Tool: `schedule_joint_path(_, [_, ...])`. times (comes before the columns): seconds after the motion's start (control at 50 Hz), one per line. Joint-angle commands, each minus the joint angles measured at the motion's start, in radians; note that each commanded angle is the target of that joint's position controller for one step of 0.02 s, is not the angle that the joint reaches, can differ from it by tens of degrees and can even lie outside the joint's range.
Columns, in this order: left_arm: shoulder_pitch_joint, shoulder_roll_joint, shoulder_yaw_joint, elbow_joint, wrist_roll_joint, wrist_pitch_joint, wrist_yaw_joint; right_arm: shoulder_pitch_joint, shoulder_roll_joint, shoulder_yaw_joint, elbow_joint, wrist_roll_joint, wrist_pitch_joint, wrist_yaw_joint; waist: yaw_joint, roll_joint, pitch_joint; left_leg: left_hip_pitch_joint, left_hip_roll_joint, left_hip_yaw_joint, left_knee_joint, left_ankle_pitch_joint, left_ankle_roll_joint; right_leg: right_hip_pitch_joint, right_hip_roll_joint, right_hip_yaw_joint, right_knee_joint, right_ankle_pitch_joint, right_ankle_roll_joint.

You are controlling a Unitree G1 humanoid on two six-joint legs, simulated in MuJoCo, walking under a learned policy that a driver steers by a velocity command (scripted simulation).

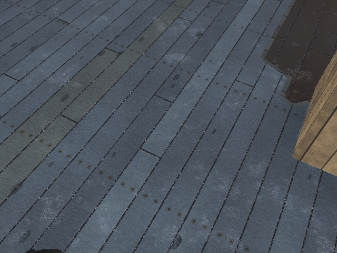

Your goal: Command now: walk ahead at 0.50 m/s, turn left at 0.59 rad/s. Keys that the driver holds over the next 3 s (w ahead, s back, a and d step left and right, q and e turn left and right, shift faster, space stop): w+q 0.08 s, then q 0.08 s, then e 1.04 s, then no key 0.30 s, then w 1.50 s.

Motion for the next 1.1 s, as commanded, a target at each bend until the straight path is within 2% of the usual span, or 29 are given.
schedule_joint_path(0.02, [-0.081, 0.044, 0.005, -0.076, -0.003, -0.010, -0.007, -0.016, -0.182, -0.047, -0.070, 0.005, -0.013, -0.020, 0.007, 0.099, -0.033, -0.036, 0.198, -0.171, -0.123, 0.173, 0.131, 0.056, 0.051, -0.024, -0.204, 0.191, 0.017])
schedule_joint_path(0.08, [-0.158, 0.046, 0.000, -0.111, -0.015, -0.019, -0.020, 0.030, -0.184, -0.049, -0.051, 0.009, -0.008, -0.021, -0.025, 0.117, -0.014, -0.033, 0.208, -0.204, -0.105, 0.115, 0.110, 0.109, 0.083, -0.025, -0.320, 0.257, 0.007])
schedule_joint_path(0.16, [-0.144, 0.089, 0.014, -0.128, -0.005, -0.035, -0.033, 0.049, -0.179, -0.052, -0.046, 0.007, 0.022, -0.037, -0.009, 0.148, -0.038, 0.082, 0.216, -0.281, 0.082, 0.315, 0.065, 0.160, 0.128, -0.016, -0.413, 0.170, -0.030])
schedule_joint_path(0.2, [-0.011, 0.109, 0.022, -0.087, 0.011, -0.046, -0.033, 0.006, -0.155, -0.042, -0.062, 0.002, 0.026, -0.043, 0.053, 0.165, -0.104, 0.123, 0.190, -0.251, 0.219, 0.482, 0.024, 0.300, 0.129, -0.057, -0.470, 0.250, -0.075])
schedule_joint_path(0.22, [0.080, 0.143, 0.027, -0.073, 0.033, -0.054, -0.034, 0.003, -0.116, -0.027, -0.077, -0.007, 0.022, -0.041, 0.090, 0.134, -0.207, 0.069, 0.140, -0.214, 0.374, 0.444, -0.017, 0.502, 0.039, -0.005, -0.436, 0.475, -0.125])
schedule_joint_path(0.24, [0.182, 0.192, 0.033, -0.061, 0.057, -0.051, -0.032, 0.112, -0.063, -0.008, -0.078, -0.021, 0.015, -0.041, 0.076, -0.062, -0.362, -0.163, 0.039, -0.157, 0.677, 0.028, -0.083, 0.841, -0.179, 0.235, -0.341, 0.858, -0.262])
schedule_joint_path(0.26, [0.247, 0.145, 0.026, -0.007, 0.023, -0.031, -0.044, 0.285, -0.065, 0.000, -0.035, -0.004, 0.014, -0.031, 0.042, -0.284, -0.501, -0.315, -0.030, -0.141, 0.915, -0.519, -0.133, 0.997, -0.332, 0.537, -0.380, 0.815, -0.422])
schedule_joint_path(0.28, [0.195, 0.102, 0.012, -0.025, -0.014, -0.017, -0.049, 0.242, -0.153, -0.015, -0.021, 0.005, 0.022, -0.026, 0.055, -0.152, -0.423, -0.367, 0.030, -0.174, 0.981, -0.487, -0.147, 0.899, -0.293, 0.541, -0.436, 0.536, -0.396])
schedule_joint_path(0.3, [0.114, 0.074, 0.000, -0.045, -0.018, -0.002, -0.048, 0.096, -0.182, -0.022, -0.050, 0.001, 0.035, -0.027, 0.069, -0.076, -0.280, -0.409, 0.072, -0.109, 0.982, -0.429, -0.161, 0.770, -0.231, 0.425, -0.461, 0.402, -0.345])
schedule_joint_path(0.32, [0.052, 0.058, -0.013, -0.056, -0.011, 0.009, -0.049, 0.010, -0.181, -0.024, -0.072, -0.014, 0.045, -0.032, 0.060, -0.024, -0.182, -0.412, 0.101, -0.065, 0.914, -0.383, -0.164, 0.626, -0.181, 0.355, -0.497, 0.356, -0.316])
schedule_joint_path(0.36, [0.013, 0.081, -0.008, -0.053, -0.004, 0.026, -0.041, -0.034, -0.144, -0.022, -0.094, -0.027, 0.059, -0.040, 0.024, -0.045, -0.107, -0.315, 0.134, -0.032, 0.715, -0.328, -0.161, 0.445, -0.102, 0.274, -0.539, 0.331, -0.273])
schedule_joint_path(0.4, [0.027, 0.135, 0.014, -0.048, -0.001, 0.040, -0.032, -0.025, -0.096, -0.009, -0.092, -0.021, 0.058, -0.051, 0.021, -0.102, -0.122, -0.233, 0.101, 0.014, 0.562, -0.341, -0.169, 0.408, -0.065, 0.230, -0.545, 0.420, -0.274])
schedule_joint_path(0.46, [0.043, 0.168, 0.033, -0.054, -0.018, 0.061, -0.015, -0.045, -0.106, -0.009, -0.091, -0.014, 0.058, -0.059, 0.030, -0.101, -0.193, -0.167, 0.083, 0.004, 0.452, -0.212, -0.167, 0.423, -0.076, 0.259, -0.558, 0.315, -0.281])
schedule_joint_path(0.52, [0.038, 0.161, 0.037, -0.062, -0.029, 0.087, -0.003, -0.109, -0.112, -0.011, -0.110, -0.014, 0.063, -0.054, 0.045, -0.104, -0.155, -0.145, 0.073, -0.007, 0.369, -0.149, -0.155, 0.370, -0.058, 0.302, -0.588, 0.020, -0.259])
schedule_joint_path(0.6, [0.042, 0.136, 0.031, -0.068, -0.039, 0.113, 0.014, -0.093, -0.114, -0.017, -0.110, -0.015, 0.036, -0.038, 0.011, -0.103, -0.120, 0.009, 0.072, 0.010, 0.089, -0.003, -0.116, 0.299, 0.005, 0.324, -0.515, -0.078, -0.193])
schedule_joint_path(0.62, [0.067, 0.103, 0.020, -0.071, -0.034, 0.114, 0.016, -0.066, -0.165, -0.030, -0.115, -0.026, 0.032, -0.043, 0.010, -0.041, -0.138, 0.099, 0.191, -0.075, 0.032, 0.010, -0.073, 0.232, 0.045, 0.289, -0.426, -0.159, -0.143])
schedule_joint_path(0.64, [0.089, 0.051, 0.008, -0.094, -0.030, 0.108, 0.014, -0.084, -0.252, -0.050, -0.124, -0.050, 0.041, -0.049, 0.049, 0.197, -0.126, 0.133, 0.390, -0.285, -0.023, 0.095, 0.042, 0.080, 0.176, 0.117, -0.226, -0.351, -0.080])
schedule_joint_path(0.66, [0.095, 0.103, 0.023, -0.099, -0.027, 0.097, 0.013, -0.108, -0.234, -0.048, -0.133, -0.075, 0.041, -0.044, 0.040, 0.294, -0.122, 0.058, 0.511, -0.413, -0.061, 0.212, 0.154, 0.047, 0.192, 0.017, 0.022, -0.485, -0.038])
schedule_joint_path(0.68, [0.126, 0.157, 0.044, -0.080, -0.030, 0.097, 0.011, -0.148, -0.181, -0.031, -0.153, -0.069, 0.035, -0.046, 0.054, 0.217, -0.116, 0.043, 0.488, -0.358, -0.047, 0.263, 0.162, 0.051, 0.154, 0.044, 0.169, -0.454, -0.017])
schedule_joint_path(0.74, [0.176, 0.132, 0.050, -0.046, -0.030, 0.134, 0.020, -0.231, -0.136, -0.015, -0.162, -0.029, 0.029, -0.047, 0.077, 0.156, -0.079, 0.053, 0.374, -0.142, 0.001, 0.361, 0.087, 0.013, 0.127, 0.020, 0.312, -0.322, 0.040])
schedule_joint_path(0.84, [0.070, 0.071, 0.021, -0.132, -0.038, 0.140, -0.004, -0.171, -0.172, -0.033, -0.136, -0.030, 0.051, -0.056, 0.020, 0.192, -0.102, 0.117, 0.367, -0.028, 0.008, 0.394, 0.112, 0.065, 0.084, -0.057, 0.093, -0.253, 0.071])
schedule_joint_path(0.92, [0.061, 0.090, 0.022, -0.167, -0.035, 0.145, -0.024, -0.172, -0.216, -0.051, -0.131, -0.018, 0.057, -0.044, 0.012, 0.216, -0.122, 0.090, 0.402, 0.010, 0.026, 0.403, 0.113, 0.211, 0.088, -0.124, -0.087, -0.248, 0.036])
schedule_joint_path(0.96, [0.078, 0.102, 0.029, -0.172, -0.035, 0.152, -0.030, -0.179, -0.223, -0.055, -0.124, -0.002, 0.054, -0.037, 0.027, 0.221, -0.113, 0.087, 0.413, 0.021, 0.061, 0.385, 0.090, 0.264, 0.097, -0.146, -0.205, -0.211, 0.003])
schedule_joint_path(1.0, [0.149, 0.110, 0.040, -0.152, -0.031, 0.155, -0.029, -0.169, -0.204, -0.052, -0.106, 0.017, 0.049, -0.034, 0.067, 0.190, -0.120, 0.017, 0.377, 0.083, 0.169, 0.293, 0.013, 0.428, 0.131, -0.155, -0.422, -0.032, -0.054])
schedule_joint_path(1.02, [0.190, 0.169, 0.060, -0.148, -0.032, 0.154, -0.016, -0.113, -0.166, -0.042, -0.088, -0.002, 0.043, -0.029, 0.065, 0.056, -0.146, -0.116, 0.319, 0.166, 0.326, 0.121, -0.074, 0.596, 0.060, -0.026, -0.482, 0.205, -0.101])
schedule_joint_path(1.04, [0.207, 0.301, 0.085, -0.171, -0.022, 0.152, 0.004, -0.121, -0.090, -0.014, -0.138, -0.066, 0.039, -0.022, 0.035, -0.283, -0.155, -0.443, 0.173, 0.230, 0.650, -0.477, -0.187, 0.765, -0.230, 0.362, -0.450, 0.663, -0.258])
schedule_joint_path(1.06, [0.234, 0.266, 0.072, -0.183, 0.016, 0.129, -0.009, -0.235, -0.133, -0.024, -0.168, -0.045, 0.035, -0.033, 0.133, -0.202, -0.219, -0.505, 0.114, 0.051, 0.817, -0.549, -0.192, 0.687, -0.302, 0.453, -0.486, 0.618, -0.415])
schedule_joint_path(1.08, [0.199, 0.238, 0.062, -0.183, 0.019, 0.109, -0.013, -0.272, -0.163, -0.033, -0.172, -0.020, 0.040, -0.040, 0.119, -0.119, -0.175, -0.527, 0.131, 0.015, 0.878, -0.480, -0.180, 0.660, -0.247, 0.371, -0.504, 0.523, -0.393])
schedule_joint_path(1.1, [0.146, 0.213, 0.057, -0.181, 0.001, 0.099, -0.006, -0.256, -0.167, -0.037, -0.160, -0.015, 0.045, -0.047, 0.087, -0.091, -0.136, -0.539, 0.144, 0.005, 0.856, -0.385, -0.170, 0.628, -0.187, 0.302, -0.505, 0.430, -0.335])
Next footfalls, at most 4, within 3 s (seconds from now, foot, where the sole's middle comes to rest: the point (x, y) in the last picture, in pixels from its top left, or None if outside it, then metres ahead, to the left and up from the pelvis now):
0.22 right None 0.34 -0.13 -0.78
0.62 left None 0.31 0.10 -0.78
1.02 right None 0.26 -0.16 -0.78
1.46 left None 0.36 0.05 -0.78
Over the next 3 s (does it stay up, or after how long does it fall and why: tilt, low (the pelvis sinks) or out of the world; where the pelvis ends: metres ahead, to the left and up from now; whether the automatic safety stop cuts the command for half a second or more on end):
stays up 0.87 -0.34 0.00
